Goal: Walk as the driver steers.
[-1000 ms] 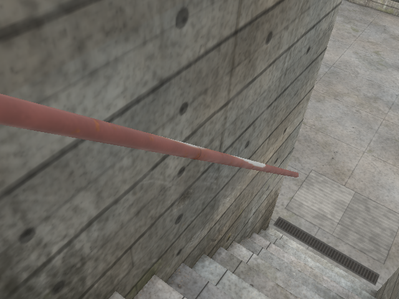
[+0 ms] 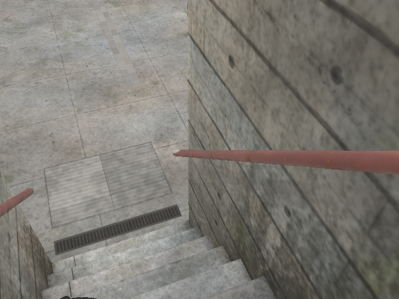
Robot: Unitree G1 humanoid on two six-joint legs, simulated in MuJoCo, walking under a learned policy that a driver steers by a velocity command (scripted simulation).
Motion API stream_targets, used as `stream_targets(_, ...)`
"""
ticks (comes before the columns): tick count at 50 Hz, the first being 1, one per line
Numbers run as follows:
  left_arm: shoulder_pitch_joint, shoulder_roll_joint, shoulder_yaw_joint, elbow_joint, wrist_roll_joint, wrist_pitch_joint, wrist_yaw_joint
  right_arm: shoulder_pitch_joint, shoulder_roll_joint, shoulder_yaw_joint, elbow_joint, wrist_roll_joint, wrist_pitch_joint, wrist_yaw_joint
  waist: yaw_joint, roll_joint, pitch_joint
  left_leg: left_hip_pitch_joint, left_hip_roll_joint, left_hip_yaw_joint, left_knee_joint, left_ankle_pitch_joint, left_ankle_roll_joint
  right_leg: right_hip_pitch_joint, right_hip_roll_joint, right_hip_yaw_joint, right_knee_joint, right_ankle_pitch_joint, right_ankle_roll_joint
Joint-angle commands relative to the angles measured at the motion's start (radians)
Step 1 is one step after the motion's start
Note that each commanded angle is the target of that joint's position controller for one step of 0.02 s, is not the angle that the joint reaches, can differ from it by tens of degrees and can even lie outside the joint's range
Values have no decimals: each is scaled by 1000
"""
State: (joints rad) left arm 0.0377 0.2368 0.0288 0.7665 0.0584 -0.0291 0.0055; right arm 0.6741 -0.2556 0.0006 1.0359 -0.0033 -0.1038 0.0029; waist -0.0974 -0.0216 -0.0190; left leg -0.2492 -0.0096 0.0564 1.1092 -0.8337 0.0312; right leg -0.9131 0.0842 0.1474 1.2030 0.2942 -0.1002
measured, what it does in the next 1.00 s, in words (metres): goes down: right foot 0.22 m lower, then left foot 0.22 m lower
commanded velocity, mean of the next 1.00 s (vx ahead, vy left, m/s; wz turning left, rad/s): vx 0.94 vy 0.05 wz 0.20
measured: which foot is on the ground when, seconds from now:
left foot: down 0.00-0.14, up 0.16-0.46, down 0.48-0.88, up 0.90-1.00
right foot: up 0.00-0.14, down 0.16-0.48, up 0.50-0.84, down 0.86-1.00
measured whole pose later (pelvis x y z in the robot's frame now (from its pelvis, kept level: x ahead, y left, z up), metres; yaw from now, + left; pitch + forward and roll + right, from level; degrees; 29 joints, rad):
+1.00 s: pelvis +0.66 -0.03 -0.59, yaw +12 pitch -1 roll +1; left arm 0.42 0.26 0.08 0.97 0.01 -0.08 0.03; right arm 0.37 -0.24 -0.04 0.91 -0.09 0.01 -0.02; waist 0.01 0.04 -0.10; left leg -0.56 -0.06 -0.07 1.90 -0.58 0.16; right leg -0.28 -0.06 -0.03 0.79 -0.49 0.00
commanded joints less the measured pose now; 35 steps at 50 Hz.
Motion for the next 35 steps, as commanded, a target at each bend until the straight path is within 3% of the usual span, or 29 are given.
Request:
stream_targets(1,-157,5,-12,-90,-32,-30,-36,-216,-96,0,-123,3,-23,-11,56,96,118,-370,130,-182,-260,509,86,448,-3,-133,-405,388,8)
stream_targets(3,-152,35,1,-30,-65,0,-30,-203,-133,-24,-88,-23,-19,-4,10,140,149,-223,165,-222,-185,507,164,455,-83,-135,-514,307,12)
stream_targets(4,-36,54,18,-12,-59,11,-16,-267,-171,-35,-90,-28,-24,-2,73,239,105,-211,211,-297,-41,690,190,517,-98,-161,-438,246,-15)
stream_targets(6,271,137,41,131,-39,21,-14,-172,-72,-21,-28,-51,-3,-10,137,120,76,-208,122,-184,355,1100,133,819,-115,-159,-722,6,-34)
stream_targets(7,548,168,65,217,-31,36,1,-261,-118,-41,-24,-54,13,-24,307,-12,57,-523,37,-129,842,797,95,1178,-142,-114,-780,-29,-85)
stream_targets(8,565,173,64,194,-65,15,-6,-268,-122,-54,-33,-52,22,-42,339,-101,124,-622,-91,-23,999,82,87,1149,-198,-88,-889,17,-89)
stream_targets(9,523,170,41,190,-45,-6,-8,-135,-62,-40,-104,-42,14,-38,139,-69,48,-918,-27,-170,839,23,80,1357,-318,80,-446,424,-103)
stream_targets(11,506,117,33,186,-65,-28,-7,-90,-65,-42,-72,-73,9,-32,88,47,-3,-908,68,-204,543,127,62,1153,-373,184,-526,-93,-198)
stream_targets(12,464,131,46,198,-61,-61,4,-192,-29,-36,-113,-83,14,-37,107,-82,-16,-955,82,-295,482,218,31,1067,-475,351,-544,-309,-289)
stream_targets(13,328,95,34,157,-65,-85,21,-323,-64,-41,-199,-73,36,-40,43,-20,59,-700,162,-270,77,601,-68,644,-495,367,-687,-343,-267)
stream_targets(15,271,106,25,144,-50,-96,15,-281,-26,-37,-137,-51,77,-36,-6,-60,51,-251,29,-99,44,1011,-104,250,-289,132,-551,-336,-196)
stream_targets(16,227,70,28,145,-72,-99,29,-299,-73,-46,-125,-49,82,-25,-9,-58,18,-181,39,-130,-51,1214,-92,228,-197,64,-455,-488,-145)
stream_targets(17,192,90,24,110,-93,-89,92,-310,-1,-24,-180,-82,95,22,-75,162,111,-63,-6,-82,-260,1484,-41,65,-140,22,-336,-417,-81)
stream_targets(18,182,120,34,100,-98,-94,102,-253,33,-6,-162,-78,98,45,-80,157,88,111,-43,-24,-341,1551,-24,19,-77,-51,-293,-489,-50)
stream_targets(19,227,95,25,155,-127,-103,65,-212,18,7,-135,-33,82,12,-50,-102,-11,321,-68,-1,-330,1546,-61,46,-26,-161,-277,-568,-28)
stream_targets(21,170,75,31,156,-89,-104,44,-55,-65,-10,-104,-24,81,-23,-106,-207,4,401,-36,-15,-369,1504,-24,114,-45,-161,-37,-543,-17)
stream_targets(22,131,75,30,137,-56,-87,33,100,-123,-32,-54,-55,78,-30,-164,-115,25,398,-41,39,-472,1404,11,206,-51,-170,214,-380,-22)
stream_targets(23,82,88,35,115,-39,-53,25,225,-168,-64,-44,-45,93,-24,-264,-26,89,378,7,56,-742,1224,91,263,7,-214,605,-84,-32)
stream_targets(24,60,38,27,70,-30,-28,35,163,-179,-69,-66,-36,88,2,-228,106,182,461,182,-190,-768,1435,200,-55,148,-158,1128,-610,-41)
stream_targets(25,22,-126,-22,-76,-62,-24,35,-33,-178,-28,-125,-51,89,25,-17,293,184,445,231,-247,-263,1849,121,-367,209,-81,1175,-1105,-81)
stream_targets(26,219,-150,-38,-82,-46,-28,39,-41,-173,-35,-106,-50,83,30,114,304,72,480,343,-393,-245,1809,158,-445,121,-19,1009,-1080,-107)
stream_targets(27,268,-65,-20,-15,-17,-32,37,-14,-170,-52,-102,-39,70,27,101,155,38,419,328,-459,-339,1186,203,-462,-2,21,858,-940,-104)
stream_targets(28,240,-70,-21,6,13,-26,38,-74,-164,-47,-121,-18,59,29,123,152,70,287,274,-444,-384,1065,215,-436,-24,-81,854,-927,-67)
stream_targets(29,155,-43,-14,-18,33,-23,36,-150,-86,-9,-123,-9,36,25,174,-16,119,93,151,-346,-372,1008,121,-377,-47,-87,559,-606,-1)
stream_targets(30,121,-67,-38,-114,34,-26,28,-215,-152,-24,-139,-14,2,11,193,213,86,-136,306,-703,-501,883,222,-213,-117,-58,263,-393,90)
stream_targets(31,47,-44,-44,-129,8,-22,18,-303,-96,-4,-162,-20,-10,7,198,68,133,-470,252,-723,-625,630,233,144,-148,-36,60,-111,127)
stream_targets(32,127,-16,-18,-55,7,7,21,-318,-157,-18,-149,-23,-8,14,215,97,116,-587,247,-719,-605,580,257,335,-140,-44,170,-25,141)
stream_targets(34,0,54,3,-45,-3,11,-2,-300,-111,-10,-161,16,9,0,147,114,137,-301,143,-602,-357,361,249,136,-160,-18,-141,289,114)
stream_targets(35,-52,139,30,-20,-34,4,6,-320,-33,20,-203,17,54,19,62,179,96,-182,28,-430,-323,237,262,247,-193,-31,-395,320,122)
Keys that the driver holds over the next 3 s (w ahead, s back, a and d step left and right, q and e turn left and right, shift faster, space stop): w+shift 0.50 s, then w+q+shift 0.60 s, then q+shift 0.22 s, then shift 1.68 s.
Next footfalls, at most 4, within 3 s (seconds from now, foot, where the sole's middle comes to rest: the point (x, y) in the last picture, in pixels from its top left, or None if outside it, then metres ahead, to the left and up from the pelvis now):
0.16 right None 0.19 -0.09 -0.90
0.48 left None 0.36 0.10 -1.12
0.86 right None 0.68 -0.16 -1.34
1.26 left None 0.84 0.10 -1.56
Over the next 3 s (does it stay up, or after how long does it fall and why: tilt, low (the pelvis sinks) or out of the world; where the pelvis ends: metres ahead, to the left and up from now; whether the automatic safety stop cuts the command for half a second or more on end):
stays up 0.98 -0.04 -0.97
